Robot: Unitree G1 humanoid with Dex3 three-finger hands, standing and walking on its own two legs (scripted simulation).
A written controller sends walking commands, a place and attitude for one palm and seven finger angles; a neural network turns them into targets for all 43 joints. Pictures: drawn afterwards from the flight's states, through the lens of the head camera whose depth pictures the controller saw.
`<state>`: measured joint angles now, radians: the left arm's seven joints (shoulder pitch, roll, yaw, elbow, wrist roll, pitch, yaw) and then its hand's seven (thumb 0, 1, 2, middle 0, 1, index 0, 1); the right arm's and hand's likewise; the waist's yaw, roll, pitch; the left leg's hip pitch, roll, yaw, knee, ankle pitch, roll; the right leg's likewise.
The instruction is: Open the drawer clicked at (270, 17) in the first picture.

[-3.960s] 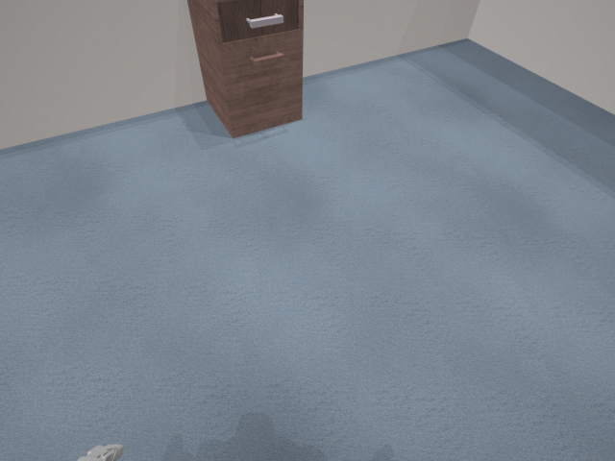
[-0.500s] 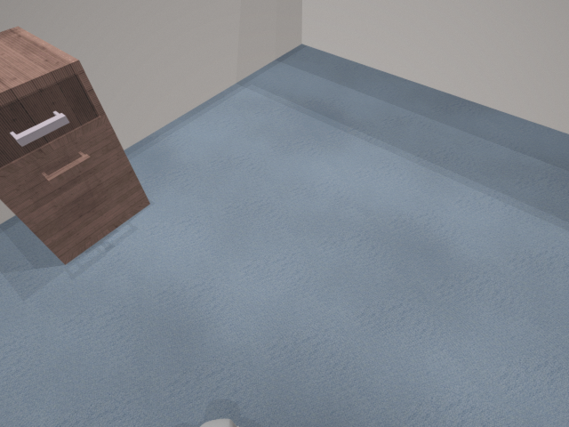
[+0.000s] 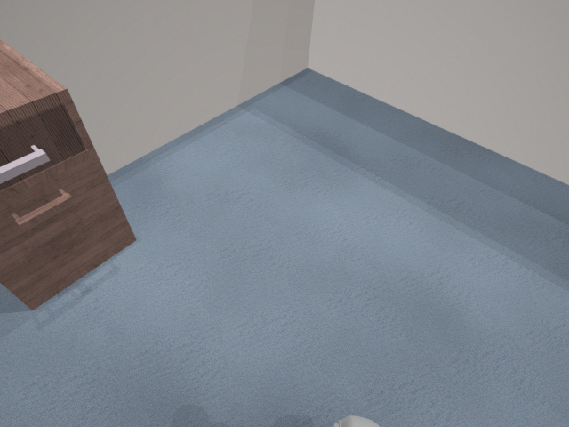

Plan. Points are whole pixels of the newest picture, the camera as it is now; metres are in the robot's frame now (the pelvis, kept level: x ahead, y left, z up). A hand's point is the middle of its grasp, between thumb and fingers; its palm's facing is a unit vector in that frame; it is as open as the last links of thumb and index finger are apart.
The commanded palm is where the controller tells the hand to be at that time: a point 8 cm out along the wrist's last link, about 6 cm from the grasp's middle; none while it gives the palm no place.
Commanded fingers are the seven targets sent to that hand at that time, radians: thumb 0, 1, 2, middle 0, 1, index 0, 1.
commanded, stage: walk to a spot facing it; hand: left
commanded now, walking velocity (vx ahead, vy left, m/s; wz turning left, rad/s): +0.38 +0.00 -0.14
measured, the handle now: (12, 164) +0.71 +0.78 -0.18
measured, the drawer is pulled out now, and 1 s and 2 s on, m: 0.00 0.00 0.00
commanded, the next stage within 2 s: turn to face it in 0.68 s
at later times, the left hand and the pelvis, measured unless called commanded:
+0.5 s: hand (222, 345) +0.28 +0.13 -0.17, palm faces +0.02 -0.98 -0.22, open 7.1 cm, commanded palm none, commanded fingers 0.00 0.90 0.90 -0.20 -0.30 -0.20 -0.30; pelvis +0.22 -0.06 +0.00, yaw -1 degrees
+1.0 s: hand (216, 258) +0.47 +0.18 -0.17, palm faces +0.10 -0.98 -0.18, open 7.3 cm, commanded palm none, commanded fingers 0.00 0.90 0.90 -0.20 -0.30 -0.20 -0.30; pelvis +0.42 -0.01 +0.00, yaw +4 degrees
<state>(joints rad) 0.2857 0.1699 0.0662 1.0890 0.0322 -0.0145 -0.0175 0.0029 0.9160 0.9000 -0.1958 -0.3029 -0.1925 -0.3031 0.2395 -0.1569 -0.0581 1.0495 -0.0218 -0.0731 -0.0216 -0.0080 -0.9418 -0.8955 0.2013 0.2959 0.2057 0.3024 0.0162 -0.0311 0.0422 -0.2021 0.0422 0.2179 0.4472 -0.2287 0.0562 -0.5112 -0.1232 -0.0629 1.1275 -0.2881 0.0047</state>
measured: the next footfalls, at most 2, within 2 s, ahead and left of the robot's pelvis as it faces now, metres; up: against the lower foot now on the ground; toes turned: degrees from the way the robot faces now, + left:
right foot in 0.28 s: +0.26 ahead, -0.16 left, +0.00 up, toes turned -12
left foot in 0.70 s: +0.45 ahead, +0.09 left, +0.00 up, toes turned +12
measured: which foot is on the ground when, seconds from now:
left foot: down 0.00-0.28, up 0.30-0.68, down 0.70-1.00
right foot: up 0.00-0.26, down 0.28-0.70, up 0.72-1.00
